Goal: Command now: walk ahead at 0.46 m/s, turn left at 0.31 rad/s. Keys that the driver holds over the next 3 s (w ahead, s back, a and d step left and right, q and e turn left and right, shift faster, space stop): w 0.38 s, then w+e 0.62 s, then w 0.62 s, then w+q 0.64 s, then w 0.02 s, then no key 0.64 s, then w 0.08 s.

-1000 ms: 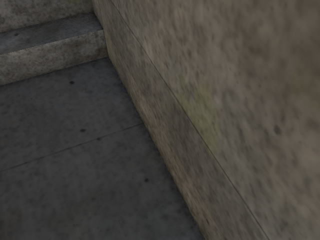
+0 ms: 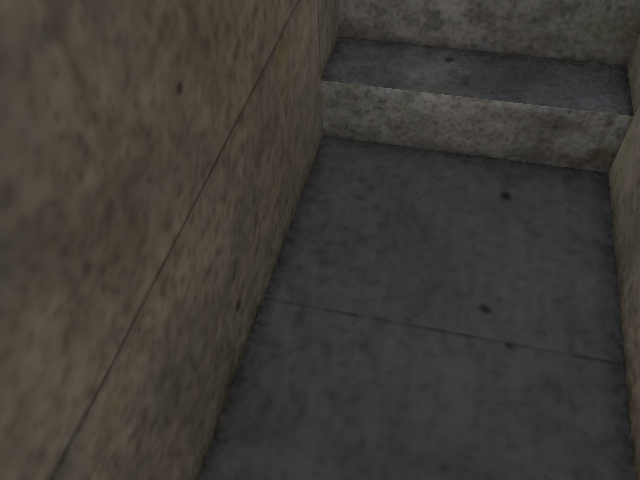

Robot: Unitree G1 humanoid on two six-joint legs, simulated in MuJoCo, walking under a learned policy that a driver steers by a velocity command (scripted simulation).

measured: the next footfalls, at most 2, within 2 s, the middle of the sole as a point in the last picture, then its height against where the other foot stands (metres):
left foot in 0.12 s outside the picture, level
right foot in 0.66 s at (436, 429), level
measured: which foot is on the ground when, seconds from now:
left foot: up 0.00-0.10, down 0.12-0.68, up 0.70-1.00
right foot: down 0.00-0.14, up 0.16-0.64, down 0.66-1.00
